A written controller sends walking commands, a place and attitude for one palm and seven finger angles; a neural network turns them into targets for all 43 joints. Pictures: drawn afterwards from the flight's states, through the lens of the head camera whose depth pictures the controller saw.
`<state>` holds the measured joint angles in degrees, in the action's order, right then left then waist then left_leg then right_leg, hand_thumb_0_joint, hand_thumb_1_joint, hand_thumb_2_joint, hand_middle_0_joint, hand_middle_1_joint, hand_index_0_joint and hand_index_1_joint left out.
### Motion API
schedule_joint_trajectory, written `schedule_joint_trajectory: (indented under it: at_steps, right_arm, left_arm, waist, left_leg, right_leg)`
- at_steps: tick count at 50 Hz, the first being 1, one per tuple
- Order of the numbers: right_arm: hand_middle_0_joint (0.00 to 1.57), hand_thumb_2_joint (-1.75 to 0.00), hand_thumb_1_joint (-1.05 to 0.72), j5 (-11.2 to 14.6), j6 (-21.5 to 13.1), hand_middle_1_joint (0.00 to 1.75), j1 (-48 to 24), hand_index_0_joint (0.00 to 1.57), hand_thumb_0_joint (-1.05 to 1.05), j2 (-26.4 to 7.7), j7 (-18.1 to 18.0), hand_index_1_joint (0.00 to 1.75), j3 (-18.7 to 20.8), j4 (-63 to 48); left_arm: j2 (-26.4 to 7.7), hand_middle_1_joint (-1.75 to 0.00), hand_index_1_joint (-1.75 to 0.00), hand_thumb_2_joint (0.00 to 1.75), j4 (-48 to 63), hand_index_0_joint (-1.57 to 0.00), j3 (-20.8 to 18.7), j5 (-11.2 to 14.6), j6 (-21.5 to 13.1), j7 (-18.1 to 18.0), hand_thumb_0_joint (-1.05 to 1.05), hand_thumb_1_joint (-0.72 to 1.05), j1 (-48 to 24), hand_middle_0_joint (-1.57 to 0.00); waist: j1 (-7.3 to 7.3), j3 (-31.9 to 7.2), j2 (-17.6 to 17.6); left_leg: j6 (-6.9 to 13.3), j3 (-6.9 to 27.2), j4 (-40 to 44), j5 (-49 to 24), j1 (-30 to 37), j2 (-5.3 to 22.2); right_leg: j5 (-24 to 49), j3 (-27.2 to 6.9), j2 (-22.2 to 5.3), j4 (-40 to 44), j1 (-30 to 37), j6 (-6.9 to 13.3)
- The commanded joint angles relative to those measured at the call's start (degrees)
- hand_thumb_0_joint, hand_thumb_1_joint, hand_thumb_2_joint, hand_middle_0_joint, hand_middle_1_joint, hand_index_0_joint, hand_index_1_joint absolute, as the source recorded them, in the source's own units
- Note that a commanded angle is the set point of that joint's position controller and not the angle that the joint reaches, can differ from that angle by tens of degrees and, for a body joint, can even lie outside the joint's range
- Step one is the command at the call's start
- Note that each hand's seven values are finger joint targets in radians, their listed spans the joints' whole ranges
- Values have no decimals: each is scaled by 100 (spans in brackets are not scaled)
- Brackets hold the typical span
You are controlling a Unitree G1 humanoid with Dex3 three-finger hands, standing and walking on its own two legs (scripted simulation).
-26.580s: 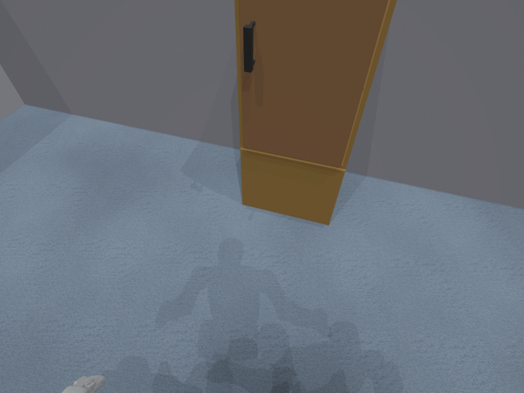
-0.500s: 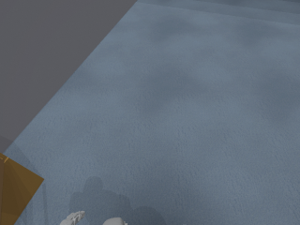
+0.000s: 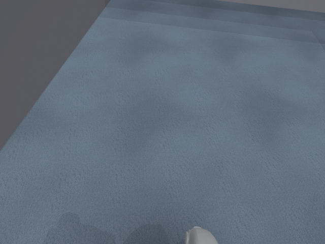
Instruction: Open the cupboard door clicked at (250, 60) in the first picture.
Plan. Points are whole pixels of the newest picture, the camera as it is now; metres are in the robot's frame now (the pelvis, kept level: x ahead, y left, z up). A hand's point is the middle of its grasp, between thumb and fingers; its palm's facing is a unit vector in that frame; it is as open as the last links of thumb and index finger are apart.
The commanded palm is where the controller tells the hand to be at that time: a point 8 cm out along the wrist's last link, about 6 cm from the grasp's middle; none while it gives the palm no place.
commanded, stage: walk to a spot facing it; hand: left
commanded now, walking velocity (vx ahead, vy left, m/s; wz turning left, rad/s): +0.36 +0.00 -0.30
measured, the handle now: out of the picture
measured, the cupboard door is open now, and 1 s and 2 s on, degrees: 42 42 42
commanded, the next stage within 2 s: turn to face it in 0.68 s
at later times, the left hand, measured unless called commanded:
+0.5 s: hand (133, 193) +0.28 +0.11 -0.17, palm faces -0.03 -0.98 -0.21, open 7.1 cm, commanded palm none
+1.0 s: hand (138, 130) +0.53 +0.12 -0.18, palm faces +0.02 -0.98 -0.22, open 7.2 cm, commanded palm none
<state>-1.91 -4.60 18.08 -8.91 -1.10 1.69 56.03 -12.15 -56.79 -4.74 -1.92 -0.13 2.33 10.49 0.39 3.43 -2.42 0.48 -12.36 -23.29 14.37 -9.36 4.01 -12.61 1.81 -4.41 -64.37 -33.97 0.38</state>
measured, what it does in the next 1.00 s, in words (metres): walks ahead: right foot, then left foot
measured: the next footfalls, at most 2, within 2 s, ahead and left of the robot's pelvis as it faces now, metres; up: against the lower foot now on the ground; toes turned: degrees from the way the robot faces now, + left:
right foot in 0.22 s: +0.22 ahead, -0.15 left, +0.00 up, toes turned -11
left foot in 0.72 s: +0.51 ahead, +0.05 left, +0.00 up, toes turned +4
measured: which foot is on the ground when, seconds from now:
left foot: down 0.00-0.22, up 0.24-0.70, down 0.72-1.00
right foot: up 0.00-0.20, down 0.22-0.72, up 0.74-1.00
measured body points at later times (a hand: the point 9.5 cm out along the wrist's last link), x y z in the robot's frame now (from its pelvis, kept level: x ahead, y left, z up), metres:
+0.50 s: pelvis +0.23 -0.08 +0.00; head +0.26 -0.09 +0.45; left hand +0.28 +0.16 -0.15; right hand +0.25 -0.31 -0.15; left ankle +0.32 +0.07 -0.68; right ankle +0.18 -0.14 -0.74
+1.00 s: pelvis +0.46 -0.07 -0.01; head +0.49 -0.07 +0.44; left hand +0.53 +0.17 -0.16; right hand +0.46 -0.30 -0.16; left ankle +0.47 +0.04 -0.74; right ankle +0.51 -0.21 -0.72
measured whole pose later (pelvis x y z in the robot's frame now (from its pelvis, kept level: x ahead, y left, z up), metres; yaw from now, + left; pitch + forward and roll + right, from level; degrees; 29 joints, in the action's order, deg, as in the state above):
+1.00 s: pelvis +0.46 -0.07 -0.01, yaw +0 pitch +0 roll +0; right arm -1.5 -1.0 16.6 -9.5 -0.5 2.2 61.1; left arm -10.9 -58.1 -3.3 -1.5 -1.3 -0.5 10.4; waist -0.9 3.5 -0.5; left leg 1.2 -4.4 -29.0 14.2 -15.2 0.9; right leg -17.0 3.4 -5.2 -44.3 -26.0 -2.6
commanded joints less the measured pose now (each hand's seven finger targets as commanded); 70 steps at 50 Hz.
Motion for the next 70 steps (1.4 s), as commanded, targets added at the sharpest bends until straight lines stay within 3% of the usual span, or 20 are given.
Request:
schedule_joint_trajectory:
  at_steps: [1, 6, 9, 11, 14, 17, 30, 33, 34, 36, 37, 39, 43, 51, 52, 54, 60, 68, 69, 70]
  right_arm:
    - [20, -90, -90, -12, 2, 30, 791, 20, 0, -781, 20, 30, 186, 66]
    - [20, -90, -90, -60, 90, 30, 1077, 20, 0, -892, 45, 30, 157, 294]
    - [20, -90, -90, 34, 119, 30, 821, 20, 0, -944, 66, 30, 126, 335]
    - [20, -90, -90, 190, 75, 30, 616, 20, 0, -526, 102, 30, 90, -15]
    - [20, -90, -90, 105, 153, 30, -86, 20, 0, -476, 77, 30, 179, 119]
    - [20, -90, -90, 42, 331, 30, 608, 20, 0, -165, 112, 30, 150, 457]
    - [20, -90, -90, 98, 224, 30, -1533, 20, 0, -317, 303, 30, 143, -220]
    - [20, -90, -90, 54, 169, 30, -507, 20, 0, -506, 199, 30, 186, 101]
    - [20, -90, -90, 12, 147, 30, 312, 20, 0, -745, 145, 30, 237, 352]
    - [20, -90, -90, -38, 171, 30, 1453, 20, 0, -1720, 27, 30, 438, 506]
    - [20, -90, -90, 25, 184, 30, 1146, 20, 0, -1607, 18, 30, 424, 496]
    - [20, -90, -90, 32, 108, 30, 200, 20, 0, -1016, -14, 30, 281, 199]
    - [20, -90, -90, 71, 31, 30, -158, 20, 0, -701, -41, 30, 125, 197]
    - [20, -90, -90, 63, 405, 30, -457, 20, 0, -1010, 33, 30, 292, -22]
    - [20, -90, -90, 88, 420, 30, -496, 20, 0, -899, 54, 30, 288, -65]
    - [20, -90, -90, 121, 466, 30, -313, 20, 0, -541, 117, 30, 264, -246]
    - [20, -90, -90, 116, 659, 30, -613, 20, 0, -418, 222, 30, 222, -205]
    - [20, -90, -90, 93, 622, 30, -796, 20, 0, -665, 302, 30, 255, -580]
    - [20, -90, -90, 63, 591, 30, -386, 20, 0, -929, 298, 30, 326, -514]
    - [20, -90, -90, -3, 535, 30, 6, 20, 0, -1618, 262, 30, 496, -506]
  left_arm:
    - [130, -30, -30, 90, 510, -20, 92, -4, -81, 62, 0, 90, -539, -20]
    - [-18, -30, -30, 90, 580, -20, 96, 15, -139, 44, 0, 90, -916, -20]
    - [-448, -30, -30, 90, -9, -20, -39, 2, -276, -29, 0, 90, 798, -20]
    - [-1466, -30, -30, 90, -381, -20, -295, 120, -317, -202, 0, 90, 2072, -20]
    - [-709, -30, -30, 90, -128, -20, -45, 160, -308, -281, 0, 90, 817, -20]
    - [-303, -30, -30, 90, -95, -20, 75, 89, -417, -273, 0, 90, 390, -20]
    - [-401, -30, -30, 90, -670, -20, 154, 88, -560, -317, 0, 90, 1341, -20]
    - [-556, -30, -30, 90, -691, -20, 118, 104, -543, -335, 0, 90, 1176, -20]
    - [-531, -30, -30, 90, -653, -20, 122, 129, -517, -325, 0, 90, 1139, -20]
    - [-91, -30, -30, 90, -320, -20, 217, 190, -532, -234, 0, 90, 1313, -20]
    - [-152, -30, -30, 90, -194, -20, 175, 151, -519, -280, 0, 90, 855, -20]
    - [-6, -30, -30, 90, -206, -20, 142, 67, -412, -231, 0, 90, 657, -20]
    - [363, -30, -30, 90, -333, -20, 226, 37, -199, -211, 0, 90, 1032, -20]
    - [-164, -30, -30, 90, 90, -20, 32, 72, -120, -263, 0, 90, 659, -20]
    - [-382, -30, -30, 90, 103, -20, -22, 72, -163, -294, 0, 90, 803, -20]
    - [-1297, -30, -30, 90, 120, -20, -174, 30, -199, -378, 0, 90, 1217, -20]
    - [-711, -30, -30, 90, 469, -20, -26, 31, -165, -458, 0, 90, 240, -20]
    - [-1079, -30, -30, 90, 602, -20, -161, 38, -118, -389, 0, 90, 259, -20]
    - [-1073, -30, -30, 90, 670, -20, -156, 77, -104, -361, 0, 90, 167, -20]
    - [-764, -30, -30, 90, 870, -20, -117, 127, -75, -310, 0, 90, 169, -20]
  waist:
    - [-228, 48, 825]
    - [-265, 194, 853]
    - [579, -744, 415]
    - [898, -1578, -1488]
    - [300, -213, -255]
    - [-252, -109, -417]
    - [73, 417, -309]
    - [-500, -55, -165]
    - [-824, -542, 21]
    - [-949, -1628, 1772]
    - [-848, -1178, 923]
    - [-386, -242, 1186]
    - [74, -406, 824]
    - [219, -269, 941]
    - [317, -370, 580]
    - [477, -874, -1618]
    - [17, -424, -835]
    - [-124, -613, -738]
    - [-405, -887, -264]
    - [-622, -1303, 1350]
  left_leg:
    - [524, 512, 1307, -915, 345, 1411]
    - [486, 321, 993, -1557, 473, 1534]
    - [140, -136, -1285, -2886, -162, 1085]
    - [-235, 125, -4776, 2061, -2838, -145]
    - [-176, 1149, -5019, 679, -2848, 601]
    - [-280, 958, -4013, 211, -2089, 583]
    - [-65, 617, -1637, -338, -2487, 150]
    - [148, 253, -941, -380, -748, -361]
    - [292, 436, -669, -788, 646, -225]
    - [1559, 3897, 113, -1699, 2505, 2322]
    - [1477, 3598, 465, -1080, 1552, 2301]
    - [1113, 3006, 969, -165, 95, 1943]
    - [850, 1506, 773, -2176, -832, 1118]
    - [573, 1928, 53, -794, -1484, 704]
    - [340, 1772, -346, -401, -1804, 434]
    - [-226, 800, -3035, 2261, -2613, -562]
    - [-398, 911, -3838, 1300, -2323, 21]
    - [-238, 238, -1070, 188, -863, -343]
    - [-159, 353, -453, -629, 17, -272]
    - [491, 2178, -186, -2429, 1105, 1046]
  right_leg:
    - [273, 177, -182, 1501, -115, 21]
    - [11, 525, 101, 2589, 681, 211]
    - [39, 578, 393, 3334, 3439, 538]
    - [125, -3405, -2154, 4685, 5467, 1559]
    - [236, -1882, -1614, 5029, 3096, 1151]
    - [394, -645, -1060, 5396, 2182, 910]
    - [2780, -211, -1164, 5118, 3625, 819]
    - [4396, 234, -948, 3737, 3363, 597]
    - [3884, 346, -756, 2637, 2649, 407]
    - [-1809, 385, 474, -808, 327, 109]
    - [-1895, -83, 317, -1403, 93, 195]
    - [-1012, -330, -166, -1452, -199, 79]
    - [-755, 1, -256, 712, 1082, -190]
    - [139, 431, 211, 3072, 2328, -324]
    - [381, 143, -83, 3665, 2937, -277]
    - [1249, -1967, -2514, 4682, 3633, 741]
    - [2611, 253, -1708, 4290, 2737, 520]
    - [3026, 1033, -1631, 3171, 2699, 185]
    - [2535, 1157, -1541, 2396, 2260, -15]
    - [111, 1253, -851, 1007, 883, -413]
